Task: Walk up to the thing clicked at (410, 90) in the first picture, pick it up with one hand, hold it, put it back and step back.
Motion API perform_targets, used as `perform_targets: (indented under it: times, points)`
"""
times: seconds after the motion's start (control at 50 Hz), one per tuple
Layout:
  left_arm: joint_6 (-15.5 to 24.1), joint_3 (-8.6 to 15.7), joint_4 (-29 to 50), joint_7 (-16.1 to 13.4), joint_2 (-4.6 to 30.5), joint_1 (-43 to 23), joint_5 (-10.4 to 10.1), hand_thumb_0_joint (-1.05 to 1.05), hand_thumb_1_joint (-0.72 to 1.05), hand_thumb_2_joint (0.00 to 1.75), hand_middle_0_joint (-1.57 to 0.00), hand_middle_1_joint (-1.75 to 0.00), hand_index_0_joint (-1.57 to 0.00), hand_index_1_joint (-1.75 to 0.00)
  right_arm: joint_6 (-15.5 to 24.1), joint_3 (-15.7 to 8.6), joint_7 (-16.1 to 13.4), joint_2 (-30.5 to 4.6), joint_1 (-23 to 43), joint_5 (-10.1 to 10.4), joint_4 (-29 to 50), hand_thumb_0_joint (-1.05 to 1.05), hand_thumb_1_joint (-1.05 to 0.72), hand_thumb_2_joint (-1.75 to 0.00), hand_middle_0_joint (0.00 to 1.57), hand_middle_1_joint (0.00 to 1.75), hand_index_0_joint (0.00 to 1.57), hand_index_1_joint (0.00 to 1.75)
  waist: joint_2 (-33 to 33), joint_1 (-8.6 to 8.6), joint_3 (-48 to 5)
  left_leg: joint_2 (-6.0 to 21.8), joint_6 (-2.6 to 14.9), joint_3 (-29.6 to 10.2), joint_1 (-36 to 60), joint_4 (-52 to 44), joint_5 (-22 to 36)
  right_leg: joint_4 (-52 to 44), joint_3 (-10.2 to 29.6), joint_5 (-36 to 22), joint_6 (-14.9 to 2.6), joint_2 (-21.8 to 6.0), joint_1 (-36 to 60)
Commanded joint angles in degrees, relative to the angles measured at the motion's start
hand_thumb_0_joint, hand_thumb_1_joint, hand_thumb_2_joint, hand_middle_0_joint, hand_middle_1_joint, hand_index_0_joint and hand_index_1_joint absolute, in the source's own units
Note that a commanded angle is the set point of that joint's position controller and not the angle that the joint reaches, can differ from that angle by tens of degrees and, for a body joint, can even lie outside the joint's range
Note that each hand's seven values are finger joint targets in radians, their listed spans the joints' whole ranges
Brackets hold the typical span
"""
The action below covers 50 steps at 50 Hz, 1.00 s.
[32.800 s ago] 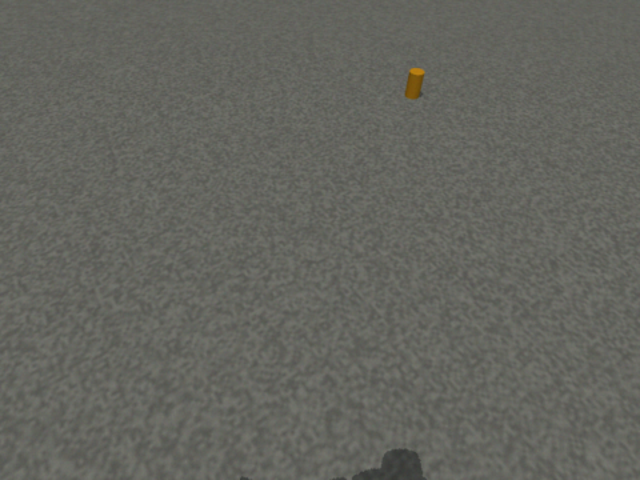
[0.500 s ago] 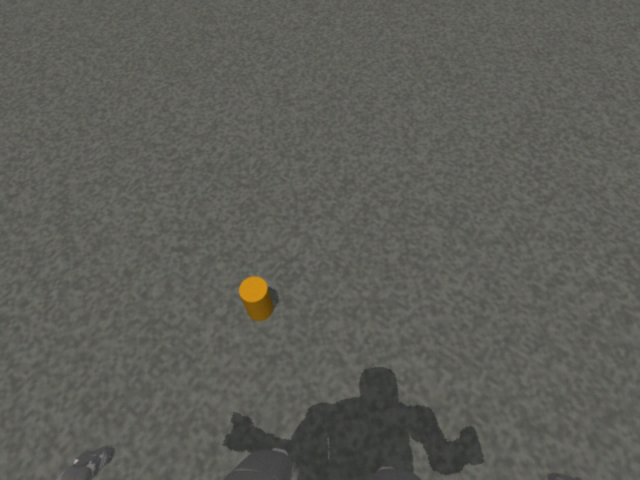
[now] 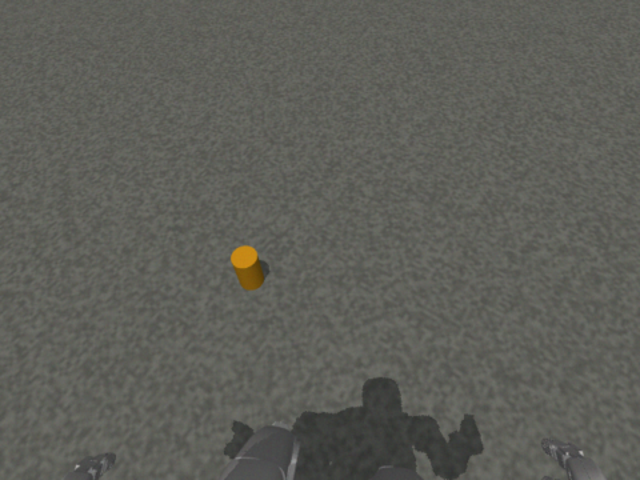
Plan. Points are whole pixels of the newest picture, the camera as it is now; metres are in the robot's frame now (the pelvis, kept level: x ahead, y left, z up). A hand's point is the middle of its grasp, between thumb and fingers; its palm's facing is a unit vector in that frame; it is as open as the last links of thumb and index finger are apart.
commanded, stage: step back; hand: left
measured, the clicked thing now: (248, 268) +0.77 +0.30 -0.68
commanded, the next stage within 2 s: stand in 1.82 s
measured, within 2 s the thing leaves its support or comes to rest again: neither
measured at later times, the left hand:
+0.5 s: hand out of the picture -0.08 +0.28 -0.14, palm faces +0.06 -0.92 -0.40, open 7.4 cm
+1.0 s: hand out of the picture -0.25 +0.28 -0.13, palm faces +0.10 -0.90 -0.41, open 7.4 cm
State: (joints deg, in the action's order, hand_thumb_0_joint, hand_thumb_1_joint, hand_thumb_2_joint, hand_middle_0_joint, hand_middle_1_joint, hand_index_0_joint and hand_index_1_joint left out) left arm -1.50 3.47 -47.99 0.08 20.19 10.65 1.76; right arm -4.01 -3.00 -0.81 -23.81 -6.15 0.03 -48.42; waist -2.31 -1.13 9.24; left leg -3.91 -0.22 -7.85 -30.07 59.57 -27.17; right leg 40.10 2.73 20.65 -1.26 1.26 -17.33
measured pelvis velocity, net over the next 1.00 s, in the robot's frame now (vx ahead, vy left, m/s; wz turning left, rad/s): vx -0.30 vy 0.00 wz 0.10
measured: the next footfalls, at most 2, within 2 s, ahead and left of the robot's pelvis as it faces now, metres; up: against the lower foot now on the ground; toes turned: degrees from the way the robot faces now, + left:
left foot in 0.26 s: -0.07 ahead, +0.13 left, +0.00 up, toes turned +3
right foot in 0.58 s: -0.23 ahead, -0.12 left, +0.00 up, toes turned +5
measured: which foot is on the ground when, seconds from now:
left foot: up 0.00-0.24, down 0.26-0.60, up 0.62-0.88, down 0.90-1.00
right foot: down 0.00-0.28, up 0.30-0.56, down 0.58-1.00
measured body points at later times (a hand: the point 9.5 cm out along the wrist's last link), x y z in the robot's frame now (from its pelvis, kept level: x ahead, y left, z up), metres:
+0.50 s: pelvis -0.16 +0.00 +0.01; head -0.11 +0.01 +0.45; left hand -0.09 +0.33 -0.11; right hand -0.04 -0.30 -0.11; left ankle -0.11 +0.13 -0.72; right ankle -0.19 -0.13 -0.66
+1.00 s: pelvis -0.30 +0.00 +0.00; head -0.28 +0.00 +0.45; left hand -0.26 +0.33 -0.11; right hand -0.21 -0.31 -0.12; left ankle -0.31 +0.12 -0.72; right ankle -0.25 -0.13 -0.70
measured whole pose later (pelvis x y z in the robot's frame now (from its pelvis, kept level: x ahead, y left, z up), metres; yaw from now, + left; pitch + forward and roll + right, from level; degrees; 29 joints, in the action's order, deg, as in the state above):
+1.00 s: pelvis -0.30 +0.00 +0.00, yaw +6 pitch -3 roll +1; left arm -1.5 3.3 -52.8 0.1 23.3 11.0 1.4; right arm -1.8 -2.6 1.1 -20.9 -12.0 -2.4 -55.9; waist 1.1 -0.8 5.5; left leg -1.8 0.9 -1.6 -13.5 34.9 -18.8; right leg 47.6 3.1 26.6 -0.6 -1.3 -23.0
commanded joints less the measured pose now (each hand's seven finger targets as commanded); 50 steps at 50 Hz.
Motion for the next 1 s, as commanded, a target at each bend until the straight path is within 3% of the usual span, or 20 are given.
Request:
perform_targets:
  times: [0.0, 0.1, 0.22, 0.24, 0.26, 0.28, 0.36, 0.48, 0.54, 0.56, 0.58, 0.6, 0.62, 0.66, 0.78, 0.86, 0.88, 0.9, 0.92, 0.98]
  points:
    - [1.6, 5.4, 7.4, -2.1, 15.9, -6.7, 0.7, 0.0, 0.9, 0.9, -0.2, -0.3, -0.2, -0.3, 2.3, -2.9, -1.3, -9.9, -4.4, 0.0, 3.3, 0.0, -0.9, -0.9, 0.2, 0.3, 0.2, 0.3, 10.2, 1.39, -8.4, -2.6, -0.66, -2.0, 1.2, 11.9, -0.2, -13.0, 12.0, -25.6, -10.42, -14.5, 0.4]
    - [0.8, 5.0, 7.1, -2.9, 15.1, -0.7, 0.7, 0.0, 0.9, 0.9, -0.2, -0.3, -0.2, -0.3, 2.4, -2.4, -1.3, -8.9, -3.3, -0.9, 4.2, 0.0, -0.9, -0.9, 0.2, 0.3, 0.2, 0.3, 13.2, -2.48, -10.7, 0.5, -1.34, 1.2, 0.3, -5.0, -3.5, -11.2, 12.1, -29.8, -10.91, -16.2, 12.7]
    - [-0.7, 3.7, 7.6, -2.1, 15.4, -3.3, -0.6, 0.0, 0.9, 0.9, -0.2, -0.3, -0.2, -0.3, 2.6, -3.6, -0.4, -9.7, -12.0, -1.7, 0.2, 0.0, -0.9, -0.9, 0.2, 0.3, 0.2, 0.3, 10.1, 2.03, -14.2, 2.6, 2.05, 6.3, 19.0, -33.4, 11.8, -4.9, 8.5, -17.1, -4.87, -12.5, 2.3]
    - [-0.8, 3.0, 7.7, -1.9, 13.5, -2.0, -0.7, 0.0, 0.9, 0.9, -0.2, -0.3, -0.2, -0.3, 2.6, -4.5, -0.2, -12.9, -10.9, -2.6, 0.9, 0.0, -0.9, -0.9, 0.2, 0.3, 0.2, 0.3, 1.2, 1.7, -13.6, 11.9, 5.88, -7.6, 21.9, -36.1, 12.7, 1.8, 5.7, -6.8, -2.13, -7.9, -6.5]
    - [-0.4, 3.2, 8.7, -2.4, 13.4, -6.1, -1.2, 0.0, 0.9, 0.9, -0.2, -0.3, -0.2, -0.3, 2.2, -5.4, 0.6, -19.3, -6.1, -2.3, 2.5, 0.0, -0.9, -0.9, 0.2, 0.3, 0.2, 0.3, -12.6, 2.88, -12.3, 23.4, 14.51, -20.6, 14.8, -40.6, 18.4, 13.8, -3.7, 12.8, 0.48, 2.1, -9.4]
    - [-0.5, 4.4, 8.0, -2.9, 14.5, -9.2, -0.3, 0.0, 0.9, 0.9, -0.2, -0.3, -0.2, -0.3, 2.6, -5.8, 0.6, -19.9, -5.3, -2.9, 3.1, 0.0, -0.9, -0.9, 0.2, 0.3, 0.2, 0.3, -10.7, 4.78, -10.2, 26.7, 18.97, -26.1, 8.4, -42.6, 20.7, 25.6, 4.5, 17.5, 0.89, 2.6, -7.6]
    - [-0.9, 4.4, 2.9, -2.5, 13.7, 0.7, -1.6, 0.0, 0.9, 0.9, -0.2, -0.3, -0.2, -0.3, 3.0, -3.3, -0.6, -12.9, 2.6, -2.6, 4.3, 0.0, -0.9, -0.9, 0.2, 0.3, 0.2, 0.3, -4.3, -2.0, -7.6, 17.9, 13.01, -7.2, 9.2, -36.1, 28.6, 34.4, 6.8, 8.6, 0.4, 4.1, -9.0]
    - [0.8, 3.0, 2.7, -1.8, 11.8, 0.7, -0.7, 0.0, 0.9, 0.9, -0.2, -0.3, -0.2, -0.3, 1.9, -3.7, -0.4, -12.4, -2.0, -2.3, 3.5, 0.0, -0.9, -0.9, 0.2, 0.3, 0.2, 0.3, -8.9, 1.59, -13.1, 17.8, 13.23, -5.7, 25.4, -29.8, 33.9, 2.1, 0.4, 8.7, 2.5, -0.9, -5.1]
    - [1.8, 3.0, -0.4, -2.1, 11.5, 5.2, 0.1, 0.0, 0.9, 0.9, -0.2, -0.3, -0.2, -0.3, 0.5, -3.2, 0.1, -12.6, -0.3, -1.1, 3.4, 0.0, -0.9, -0.9, 0.2, 0.3, 0.2, 0.3, -7.0, -0.15, -16.8, 14.2, 9.07, -1.9, 21.6, -23.6, 32.5, -19.9, -4.0, -8.9, 1.51, 0.8, 6.9]
    - [2.1, 3.8, -0.5, -2.1, 14.6, 4.9, 0.8, 0.0, 0.9, 0.9, -0.2, -0.3, -0.2, -0.3, 0.5, -2.5, 0.3, -10.3, -0.2, -0.8, 3.6, 0.0, -0.9, -0.9, 0.2, 0.3, 0.2, 0.3, -2.0, -0.15, -15.3, 11.3, 5.77, -1.7, 10.4, -21.0, 22.2, -17.2, 4.4, -9.6, -0.3, -3.6, 11.8]
    - [1.6, 5.6, 0.1, -2.0, 21.3, 4.3, 0.6, 0.0, 0.9, 0.9, -0.2, -0.3, -0.2, -0.3, 0.7, -2.1, 0.0, -7.6, 3.5, -0.2, 5.4, 0.0, -0.9, -0.9, 0.2, 0.3, 0.2, 0.3, 15.7, -2.99, -11.6, -0.3, 1.86, 2.0, 0.1, -10.7, 1.6, -20.2, 22.4, -12.9, -8.5, -16.6, 7.2]
    - [1.7, 6.3, 1.9, -2.1, 25.3, 1.0, 0.9, 0.0, 0.9, 0.9, -0.2, -0.3, -0.2, -0.3, 0.2, -3.1, -0.8, -9.3, 3.8, -0.9, 5.6, 0.0, -0.9, -0.9, 0.2, 0.3, 0.2, 0.3, 19.0, -3.76, -7.7, -0.2, -0.25, -1.6, 2.3, 3.8, -8.7, -23.4, 33.3, -12.9, -16.76, -27.1, -5.7]
    - [2.1, 5.8, 3.2, -2.5, 22.7, -1.8, 0.4, 0.0, 0.9, 0.9, -0.2, -0.3, -0.2, -0.3, -0.2, -3.7, -0.7, -11.3, 2.4, -0.7, 4.8, 0.0, -0.9, -0.9, 0.2, 0.3, 0.2, 0.3, 12.3, -0.94, -6.5, 0.8, 0.01, -7.2, 2.9, 11.3, -6.2, -22.4, 29.5, -14.0, -15.89, -26.2, -7.7]
    - [2.0, 4.6, 4.0, -2.8, 17.5, -7.2, 0.5, 0.0, 0.9, 0.9, -0.2, -0.3, -0.2, -0.3, 0.2, -3.2, -0.6, -10.1, -2.4, 0.2, 2.4, 0.0, -0.9, -0.9, 0.2, 0.3, 0.2, 0.3, 6.4, 2.53, -7.4, -2.4, -0.18, -4.5, 2.6, 12.8, -0.8, -14.6, 13.2, -23.6, -10.94, -16.9, -3.0]
    - [2.1, 5.0, 2.3, -2.4, 16.7, 1.4, 1.4, 0.0, 0.9, 0.9, -0.2, -0.3, -0.2, -0.3, 2.2, -2.5, 0.1, -8.5, 0.0, -1.6, 2.8, 0.0, -0.9, -0.9, 0.2, 0.3, 0.2, 0.3, 13.1, -3.79, -10.5, 1.8, -1.07, 3.3, 1.9, -13.0, -3.8, -14.2, 12.3, -3.9, -9.51, -14.9, 11.8]
    - [1.0, 3.3, 1.9, -1.1, 15.6, -0.1, 0.4, 0.0, 0.9, 0.9, -0.2, -0.3, -0.2, -0.3, 3.7, -3.6, 0.3, -8.1, -7.4, -2.1, -2.8, 0.0, -0.9, -0.9, 0.2, 0.3, 0.2, 0.3, 9.6, 0.28, -11.2, 1.5, 1.22, 7.8, 23.6, -39.1, 7.3, -8.2, 7.6, 1.7, -5.0, -11.3, -0.8]
    - [0.9, 2.2, 1.8, -1.0, 12.4, 1.7, 0.3, 0.0, 0.9, 0.9, -0.2, -0.3, -0.2, -0.3, 4.1, -4.4, 0.2, -10.5, -7.9, -3.3, -3.1, 0.0, -0.9, -0.9, 0.2, 0.3, 0.2, 0.3, 0.8, 0.44, -11.7, 8.7, 3.4, -5.1, 29.6, -41.4, -0.5, -0.7, 4.7, 6.5, -2.58, -8.1, -10.9]
    - [1.2, 1.6, 2.2, -1.1, 11.5, -2.6, -0.7, 0.0, 0.9, 0.9, -0.2, -0.3, -0.2, -0.3, 4.2, -4.5, 0.6, -16.3, -3.8, -3.2, -1.5, 0.0, -0.9, -0.9, 0.2, 0.3, 0.2, 0.3, -10.5, 1.93, -8.7, 22.3, 10.55, -24.1, 18.8, -48.0, -18.2, 5.4, -3.3, 12.6, 0.48, -1.1, -14.8]
    - [1.6, 3.3, 1.3, -1.3, 15.9, -6.5, 0.2, 0.0, 0.9, 0.9, -0.2, -0.3, -0.2, -0.3, 4.5, -4.9, 0.9, -17.5, -1.4, -2.7, -0.8, 0.0, -0.9, -0.9, 0.2, 0.3, 0.2, 0.3, -6.6, 3.02, -4.3, 25.1, 14.53, -26.5, 6.2, -49.6, -21.6, 12.3, 2.5, 13.8, 0.79, -3.3, -7.8]
    - [2.1, 2.4, -1.7, 0.2, 12.9, -1.5, -1.2, 0.0, 0.9, 0.9, -0.2, -0.3, -0.2, -0.3, 5.8, -2.6, 0.3, -11.3, 2.6, -2.8, -1.3, 0.0, -0.9, -0.9, 0.2, 0.3, 0.2, 0.3, -4.2, -0.64, -4.6, 15.6, 8.31, -8.6, 9.8, -42.4, -5.0, 6.1, 0.5, 4.0, 0.31, -3.2, -3.5]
